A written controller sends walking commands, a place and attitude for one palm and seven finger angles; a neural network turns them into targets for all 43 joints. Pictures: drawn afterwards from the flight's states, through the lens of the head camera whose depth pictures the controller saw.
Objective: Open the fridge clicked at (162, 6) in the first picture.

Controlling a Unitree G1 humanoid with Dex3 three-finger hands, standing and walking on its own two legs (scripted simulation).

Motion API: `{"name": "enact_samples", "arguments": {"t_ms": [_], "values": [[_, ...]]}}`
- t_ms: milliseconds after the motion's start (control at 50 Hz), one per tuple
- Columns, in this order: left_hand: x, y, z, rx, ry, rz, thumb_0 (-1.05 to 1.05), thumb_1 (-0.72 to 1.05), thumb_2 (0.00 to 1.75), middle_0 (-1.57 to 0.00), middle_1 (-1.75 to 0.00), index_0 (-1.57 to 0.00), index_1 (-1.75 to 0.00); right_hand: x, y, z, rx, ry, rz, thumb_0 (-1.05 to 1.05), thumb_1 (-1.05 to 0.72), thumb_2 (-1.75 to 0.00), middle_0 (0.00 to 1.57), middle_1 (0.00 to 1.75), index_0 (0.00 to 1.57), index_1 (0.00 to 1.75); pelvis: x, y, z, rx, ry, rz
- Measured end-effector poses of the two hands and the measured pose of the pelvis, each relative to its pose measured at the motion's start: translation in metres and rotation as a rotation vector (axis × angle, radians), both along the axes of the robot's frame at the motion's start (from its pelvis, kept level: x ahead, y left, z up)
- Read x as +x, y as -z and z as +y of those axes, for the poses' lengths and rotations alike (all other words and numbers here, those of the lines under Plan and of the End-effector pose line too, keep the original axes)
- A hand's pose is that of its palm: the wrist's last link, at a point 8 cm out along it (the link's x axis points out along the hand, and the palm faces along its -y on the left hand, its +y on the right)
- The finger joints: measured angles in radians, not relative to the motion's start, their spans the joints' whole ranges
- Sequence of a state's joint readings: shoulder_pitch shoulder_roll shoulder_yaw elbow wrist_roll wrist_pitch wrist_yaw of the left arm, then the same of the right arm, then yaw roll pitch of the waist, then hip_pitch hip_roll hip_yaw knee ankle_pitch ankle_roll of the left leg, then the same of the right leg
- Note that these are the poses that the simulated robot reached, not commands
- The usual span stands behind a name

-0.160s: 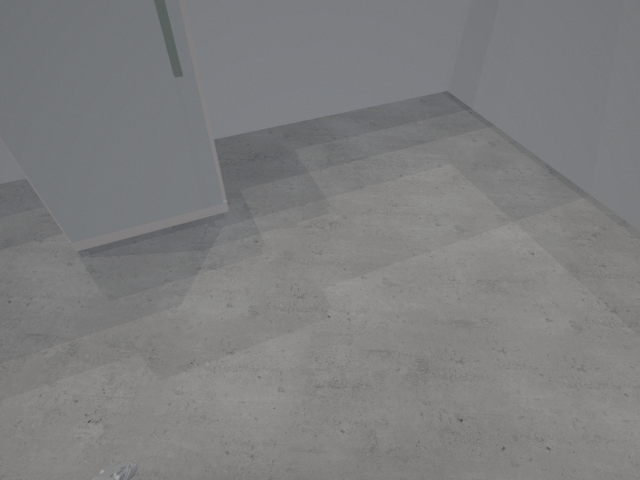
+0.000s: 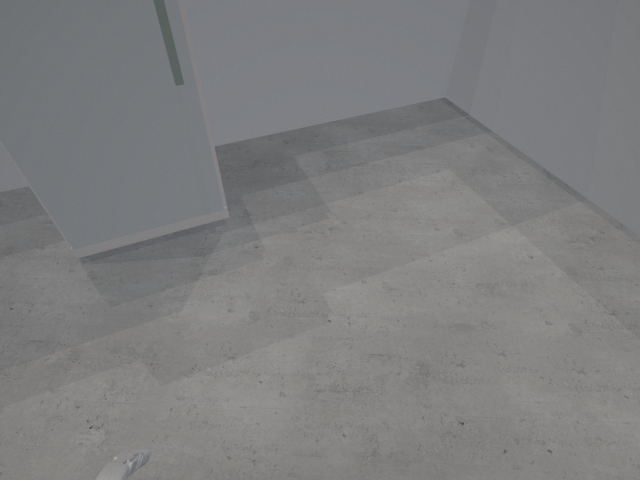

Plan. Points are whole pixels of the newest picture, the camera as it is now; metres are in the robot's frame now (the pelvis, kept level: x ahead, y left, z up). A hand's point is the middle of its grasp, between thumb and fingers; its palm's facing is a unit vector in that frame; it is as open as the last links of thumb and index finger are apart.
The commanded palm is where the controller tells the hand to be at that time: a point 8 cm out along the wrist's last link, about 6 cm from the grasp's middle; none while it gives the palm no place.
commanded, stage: stand and wait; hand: right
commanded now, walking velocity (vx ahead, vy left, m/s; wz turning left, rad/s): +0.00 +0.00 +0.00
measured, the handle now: (160, 10) +1.25 +0.52 +0.13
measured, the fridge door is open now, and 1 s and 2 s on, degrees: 0 0 0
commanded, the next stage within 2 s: look at it before walking up in 0.66 s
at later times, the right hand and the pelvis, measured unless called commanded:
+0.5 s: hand out of the picture +0.05 -0.24 -0.15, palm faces -0.03 +0.94 -0.33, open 7.4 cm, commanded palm none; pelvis -0.02 +0.01 +0.00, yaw +0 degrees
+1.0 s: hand out of the picture +0.06 -0.24 -0.15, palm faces -0.04 +0.94 -0.33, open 7.4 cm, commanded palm none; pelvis -0.01 +0.01 +0.01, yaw +0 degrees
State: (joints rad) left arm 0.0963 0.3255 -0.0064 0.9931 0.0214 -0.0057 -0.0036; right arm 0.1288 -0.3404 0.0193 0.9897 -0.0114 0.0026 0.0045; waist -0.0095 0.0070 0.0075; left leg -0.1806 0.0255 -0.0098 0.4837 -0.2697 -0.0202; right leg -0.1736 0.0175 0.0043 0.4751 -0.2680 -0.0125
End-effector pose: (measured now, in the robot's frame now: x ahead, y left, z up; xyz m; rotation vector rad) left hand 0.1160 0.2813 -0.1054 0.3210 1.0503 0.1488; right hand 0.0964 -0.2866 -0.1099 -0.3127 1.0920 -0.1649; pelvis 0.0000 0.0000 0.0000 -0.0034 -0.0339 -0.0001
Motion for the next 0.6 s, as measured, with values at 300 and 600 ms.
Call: {"name": "enact_samples", "arguments": {"t_ms": [300,600], "values": [[-0.04,0.004,0.015,0.018,-0.04,0.107,0.0,0.91,0.9,-0.21,-0.3,-0.2,-0.3,-0.037,0.008,0.005,0.01,0.028,0.095,0.0,-0.9,-0.9,0.21,0.3,0.2,0.3,-0.01,-0.003,0.006,0.002,0.001,-0.003],[-0.068,0.009,0.018,0.012,-0.068,0.173,0.0,0.91,0.9,-0.2,-0.3,-0.2,-0.3,-0.047,0.005,0.0,-0.007,0.033,0.121,0.0,-0.9,-0.9,0.21,0.3,0.2,0.3,-0.016,-0.005,0.007,0.002,-0.001,-0.003]]}}
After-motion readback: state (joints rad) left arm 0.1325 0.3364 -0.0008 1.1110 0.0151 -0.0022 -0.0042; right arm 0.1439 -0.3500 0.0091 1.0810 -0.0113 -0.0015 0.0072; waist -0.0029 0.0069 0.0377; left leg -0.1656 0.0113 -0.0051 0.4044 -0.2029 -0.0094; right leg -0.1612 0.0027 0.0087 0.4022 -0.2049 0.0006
